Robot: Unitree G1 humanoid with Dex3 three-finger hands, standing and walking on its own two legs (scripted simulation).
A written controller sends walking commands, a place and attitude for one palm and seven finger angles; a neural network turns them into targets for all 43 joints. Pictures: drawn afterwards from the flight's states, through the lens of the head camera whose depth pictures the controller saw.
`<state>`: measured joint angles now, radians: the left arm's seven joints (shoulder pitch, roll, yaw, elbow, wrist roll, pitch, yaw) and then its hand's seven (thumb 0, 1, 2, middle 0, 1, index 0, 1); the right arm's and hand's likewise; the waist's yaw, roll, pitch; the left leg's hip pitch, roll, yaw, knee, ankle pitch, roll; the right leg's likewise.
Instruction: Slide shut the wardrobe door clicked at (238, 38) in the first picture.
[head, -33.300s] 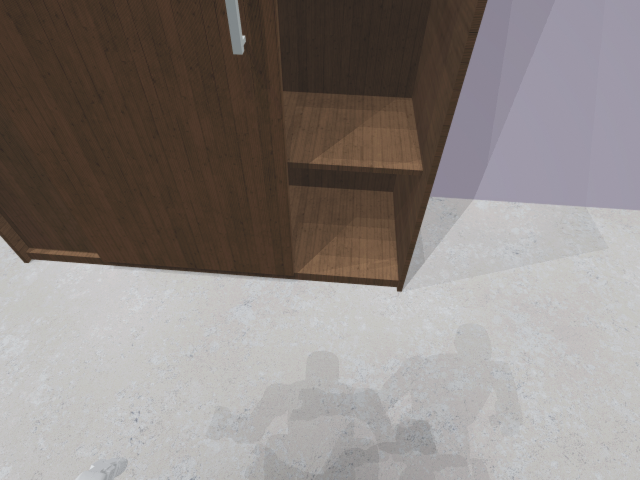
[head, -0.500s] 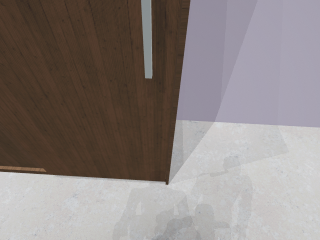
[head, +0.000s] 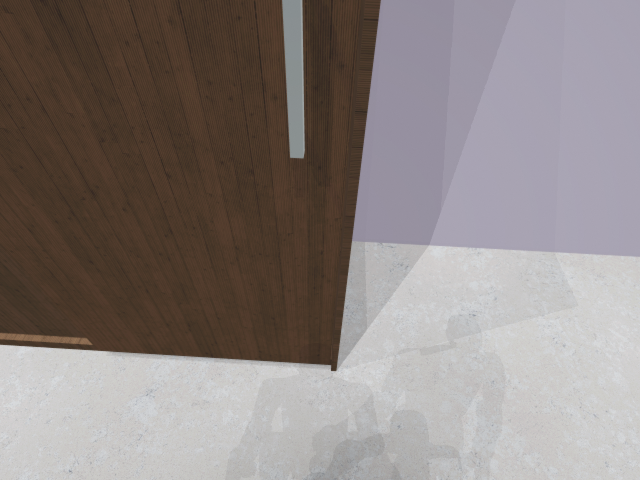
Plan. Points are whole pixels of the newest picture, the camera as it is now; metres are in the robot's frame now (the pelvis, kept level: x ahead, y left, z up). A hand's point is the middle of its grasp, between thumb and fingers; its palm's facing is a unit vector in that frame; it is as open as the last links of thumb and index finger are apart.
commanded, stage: shuffle to correct the standing spot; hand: left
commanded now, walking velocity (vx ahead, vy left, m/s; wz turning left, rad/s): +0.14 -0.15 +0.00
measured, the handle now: (296, 61) +0.55 +0.07 +0.26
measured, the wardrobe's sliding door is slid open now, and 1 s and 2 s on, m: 0.00 0.00 0.00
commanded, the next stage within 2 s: come to a stop and stand still in 0.18 s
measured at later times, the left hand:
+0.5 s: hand out of the picture +0.00 +0.12 -0.19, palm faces +0.08 -0.99 -0.10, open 7.4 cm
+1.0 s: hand out of the picture +0.09 +0.16 -0.17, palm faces -0.03 -0.97 -0.23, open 7.4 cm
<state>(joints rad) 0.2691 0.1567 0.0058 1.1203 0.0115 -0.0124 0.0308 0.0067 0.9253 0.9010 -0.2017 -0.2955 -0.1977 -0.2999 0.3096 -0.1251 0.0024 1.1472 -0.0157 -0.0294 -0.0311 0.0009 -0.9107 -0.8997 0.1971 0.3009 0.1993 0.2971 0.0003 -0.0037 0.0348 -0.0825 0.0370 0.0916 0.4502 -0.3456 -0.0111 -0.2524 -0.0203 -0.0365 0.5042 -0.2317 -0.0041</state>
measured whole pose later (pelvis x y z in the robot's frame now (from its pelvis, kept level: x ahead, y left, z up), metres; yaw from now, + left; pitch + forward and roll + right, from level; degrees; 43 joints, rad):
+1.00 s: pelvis +0.06 -0.02 +0.00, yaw -1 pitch +0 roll -1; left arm 0.27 0.17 -0.02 1.07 0.01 -0.04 0.05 0.00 0.91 0.90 -0.20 -0.30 -0.20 -0.30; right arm 0.25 -0.18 0.00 1.07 -0.01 -0.01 -0.01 0.00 -0.93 -0.90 0.20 0.30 0.20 0.30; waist -0.02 0.02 0.03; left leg -0.21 0.02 0.08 0.53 -0.32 0.02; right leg -0.18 0.03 -0.03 0.49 -0.32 -0.03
